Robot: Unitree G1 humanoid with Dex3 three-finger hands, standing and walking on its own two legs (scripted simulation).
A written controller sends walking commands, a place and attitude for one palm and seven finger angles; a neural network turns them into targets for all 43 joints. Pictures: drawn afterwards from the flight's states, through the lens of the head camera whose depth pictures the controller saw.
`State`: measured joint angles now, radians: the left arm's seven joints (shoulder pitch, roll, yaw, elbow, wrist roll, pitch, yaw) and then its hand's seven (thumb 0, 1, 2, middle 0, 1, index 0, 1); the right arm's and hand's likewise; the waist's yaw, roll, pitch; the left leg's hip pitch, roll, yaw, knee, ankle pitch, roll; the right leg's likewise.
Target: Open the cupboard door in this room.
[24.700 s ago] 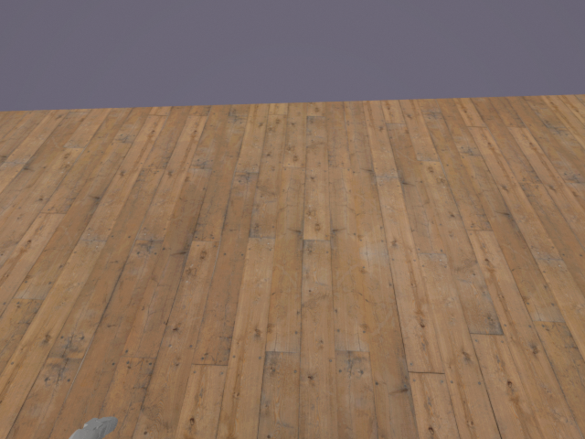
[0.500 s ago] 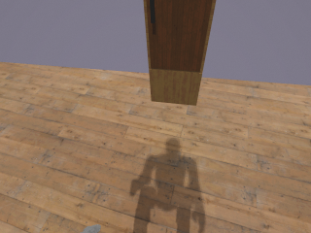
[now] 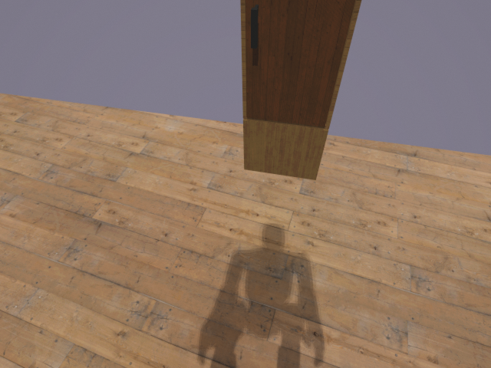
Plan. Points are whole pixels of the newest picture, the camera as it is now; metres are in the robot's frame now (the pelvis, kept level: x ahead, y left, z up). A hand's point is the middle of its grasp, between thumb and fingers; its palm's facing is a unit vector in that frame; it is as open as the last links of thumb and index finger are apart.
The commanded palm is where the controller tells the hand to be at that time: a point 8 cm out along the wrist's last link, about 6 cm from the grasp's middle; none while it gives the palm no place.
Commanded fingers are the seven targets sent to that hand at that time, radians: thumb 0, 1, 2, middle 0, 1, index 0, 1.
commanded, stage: stand and wait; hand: left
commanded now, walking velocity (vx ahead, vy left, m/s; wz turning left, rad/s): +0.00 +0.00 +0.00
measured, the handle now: (255, 26) +1.19 +0.04 +0.04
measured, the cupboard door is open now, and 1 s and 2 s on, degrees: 0 0 0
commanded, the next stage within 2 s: look at it before walking up in 0.18 s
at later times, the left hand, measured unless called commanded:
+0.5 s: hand out of the picture -0.01 +0.17 -0.18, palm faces +0.04 -0.98 -0.19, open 7.4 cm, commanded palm none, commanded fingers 0.00 0.90 0.90 -0.20 -0.30 -0.20 -0.30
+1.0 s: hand out of the picture -0.02 +0.18 -0.18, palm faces +0.02 -0.99 -0.16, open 7.4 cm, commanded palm none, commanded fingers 0.00 0.90 0.90 -0.20 -0.30 -0.20 -0.30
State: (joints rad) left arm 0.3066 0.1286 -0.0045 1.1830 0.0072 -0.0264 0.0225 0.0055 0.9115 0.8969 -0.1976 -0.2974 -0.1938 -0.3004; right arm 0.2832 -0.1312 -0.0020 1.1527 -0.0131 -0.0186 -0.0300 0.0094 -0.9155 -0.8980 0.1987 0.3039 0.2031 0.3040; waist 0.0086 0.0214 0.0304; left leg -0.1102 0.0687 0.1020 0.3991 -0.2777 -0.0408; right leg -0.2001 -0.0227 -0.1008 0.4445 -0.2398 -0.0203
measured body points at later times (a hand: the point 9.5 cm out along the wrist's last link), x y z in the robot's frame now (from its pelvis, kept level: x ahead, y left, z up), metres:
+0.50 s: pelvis +0.00 +0.00 +0.00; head +0.01 +0.00 +0.45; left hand -0.01 +0.22 -0.16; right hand -0.01 -0.20 -0.16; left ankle -0.04 +0.14 -0.74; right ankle +0.00 -0.10 -0.74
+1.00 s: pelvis +0.00 +0.02 +0.00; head +0.00 +0.02 +0.45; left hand -0.02 +0.23 -0.16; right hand -0.03 -0.19 -0.16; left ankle -0.04 +0.14 -0.74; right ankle +0.00 -0.10 -0.74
